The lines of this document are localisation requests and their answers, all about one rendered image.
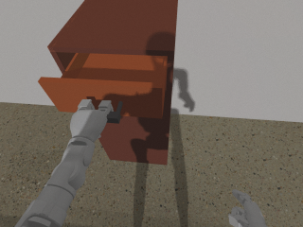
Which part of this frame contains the robot left hand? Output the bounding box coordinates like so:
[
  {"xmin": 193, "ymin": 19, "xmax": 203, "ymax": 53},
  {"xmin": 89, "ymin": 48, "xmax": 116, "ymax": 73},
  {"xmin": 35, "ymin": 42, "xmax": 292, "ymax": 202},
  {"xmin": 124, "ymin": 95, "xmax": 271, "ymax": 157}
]
[{"xmin": 70, "ymin": 99, "xmax": 114, "ymax": 143}]

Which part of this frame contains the robot left forearm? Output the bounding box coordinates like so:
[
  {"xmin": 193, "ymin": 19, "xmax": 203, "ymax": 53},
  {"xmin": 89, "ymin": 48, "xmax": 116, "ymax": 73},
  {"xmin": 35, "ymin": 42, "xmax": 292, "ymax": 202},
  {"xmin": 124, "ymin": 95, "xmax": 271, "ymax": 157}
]
[{"xmin": 14, "ymin": 137, "xmax": 96, "ymax": 227}]

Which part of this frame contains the cabinet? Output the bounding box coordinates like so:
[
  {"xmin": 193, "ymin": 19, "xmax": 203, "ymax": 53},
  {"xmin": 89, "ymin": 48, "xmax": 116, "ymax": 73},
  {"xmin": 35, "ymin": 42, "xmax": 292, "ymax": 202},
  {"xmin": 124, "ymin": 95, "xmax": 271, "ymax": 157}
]
[{"xmin": 47, "ymin": 0, "xmax": 178, "ymax": 166}]

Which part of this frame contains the drawer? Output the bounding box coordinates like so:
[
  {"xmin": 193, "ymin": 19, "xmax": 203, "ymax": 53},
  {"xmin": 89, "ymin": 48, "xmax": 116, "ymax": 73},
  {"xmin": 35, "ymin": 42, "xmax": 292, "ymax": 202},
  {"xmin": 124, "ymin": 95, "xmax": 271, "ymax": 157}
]
[{"xmin": 38, "ymin": 53, "xmax": 168, "ymax": 119}]

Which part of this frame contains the robot right hand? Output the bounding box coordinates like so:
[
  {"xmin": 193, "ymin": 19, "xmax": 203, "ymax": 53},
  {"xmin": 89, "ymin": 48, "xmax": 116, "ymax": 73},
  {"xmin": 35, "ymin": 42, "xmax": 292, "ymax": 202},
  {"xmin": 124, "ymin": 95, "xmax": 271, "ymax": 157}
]
[{"xmin": 228, "ymin": 189, "xmax": 266, "ymax": 227}]

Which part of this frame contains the handle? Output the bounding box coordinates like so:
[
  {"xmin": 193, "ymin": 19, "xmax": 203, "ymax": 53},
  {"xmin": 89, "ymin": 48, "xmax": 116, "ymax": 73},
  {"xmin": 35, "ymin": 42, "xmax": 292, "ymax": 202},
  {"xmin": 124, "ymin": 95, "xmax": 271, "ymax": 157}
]
[{"xmin": 106, "ymin": 101, "xmax": 123, "ymax": 124}]

